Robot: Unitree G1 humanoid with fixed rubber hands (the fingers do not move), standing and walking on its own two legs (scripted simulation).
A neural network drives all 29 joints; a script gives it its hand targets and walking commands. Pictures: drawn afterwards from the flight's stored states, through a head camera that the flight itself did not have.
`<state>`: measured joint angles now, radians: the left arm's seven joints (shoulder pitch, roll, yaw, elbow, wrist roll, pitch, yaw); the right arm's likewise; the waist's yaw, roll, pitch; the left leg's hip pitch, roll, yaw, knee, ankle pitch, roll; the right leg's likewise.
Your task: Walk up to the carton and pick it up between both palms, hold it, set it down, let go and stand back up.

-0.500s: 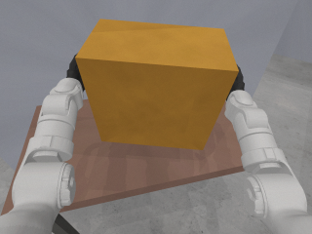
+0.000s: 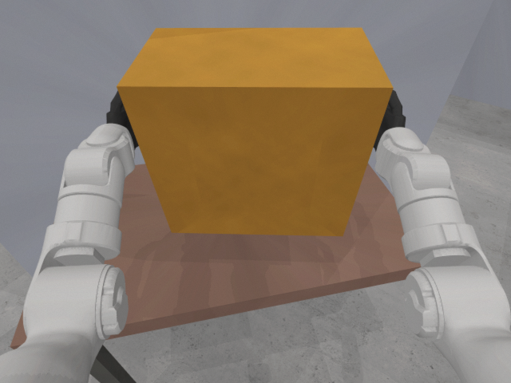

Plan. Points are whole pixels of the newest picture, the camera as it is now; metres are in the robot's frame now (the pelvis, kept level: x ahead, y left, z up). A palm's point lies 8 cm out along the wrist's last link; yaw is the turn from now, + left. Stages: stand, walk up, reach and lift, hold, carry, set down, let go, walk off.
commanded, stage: reach and lift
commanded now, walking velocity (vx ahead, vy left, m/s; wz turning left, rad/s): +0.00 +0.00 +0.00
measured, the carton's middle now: (257, 140) +0.44 -0.02 +0.19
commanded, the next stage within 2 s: hold in 1.10 s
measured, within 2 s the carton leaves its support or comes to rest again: neither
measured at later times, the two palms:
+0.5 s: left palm (112, 128) +0.42 +0.18 +0.24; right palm (387, 122) +0.40 -0.21 +0.24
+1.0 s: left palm (105, 125) +0.41 +0.19 +0.25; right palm (387, 114) +0.40 -0.21 +0.25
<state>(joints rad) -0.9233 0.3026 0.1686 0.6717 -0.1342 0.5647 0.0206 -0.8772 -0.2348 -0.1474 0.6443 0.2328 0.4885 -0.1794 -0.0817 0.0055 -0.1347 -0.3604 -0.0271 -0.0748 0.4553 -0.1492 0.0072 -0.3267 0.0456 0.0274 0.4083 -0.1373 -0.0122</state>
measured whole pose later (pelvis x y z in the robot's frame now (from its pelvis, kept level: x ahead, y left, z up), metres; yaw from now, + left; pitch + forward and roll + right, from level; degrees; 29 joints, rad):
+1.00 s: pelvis +0.00 +0.00 +0.00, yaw +0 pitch +3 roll -1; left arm -0.92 0.30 0.20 0.51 -0.13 0.77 0.05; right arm -0.96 -0.28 -0.15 0.64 0.31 0.60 -0.16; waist -0.06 0.01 -0.16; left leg -0.36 -0.03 -0.07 0.45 -0.15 0.01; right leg -0.33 0.05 0.03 0.41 -0.14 -0.01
